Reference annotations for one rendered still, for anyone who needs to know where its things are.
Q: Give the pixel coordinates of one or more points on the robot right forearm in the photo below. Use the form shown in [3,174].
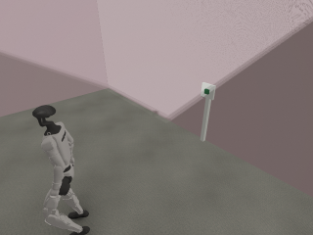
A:
[71,148]

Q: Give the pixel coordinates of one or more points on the robot left hand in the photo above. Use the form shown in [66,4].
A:
[51,204]

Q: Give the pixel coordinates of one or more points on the left robot foot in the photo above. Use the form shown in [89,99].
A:
[84,230]

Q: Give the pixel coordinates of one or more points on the robot right hand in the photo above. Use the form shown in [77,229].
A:
[71,161]

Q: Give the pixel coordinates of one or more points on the robot left forearm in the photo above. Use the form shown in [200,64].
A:
[56,183]

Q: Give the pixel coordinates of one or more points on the robot right shin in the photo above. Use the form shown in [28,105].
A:
[73,202]

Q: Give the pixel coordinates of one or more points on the robot left upper arm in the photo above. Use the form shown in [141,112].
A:
[49,146]

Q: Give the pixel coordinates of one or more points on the robot right upper arm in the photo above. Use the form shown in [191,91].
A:
[69,138]

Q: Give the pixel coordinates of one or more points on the panel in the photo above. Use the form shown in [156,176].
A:
[208,98]

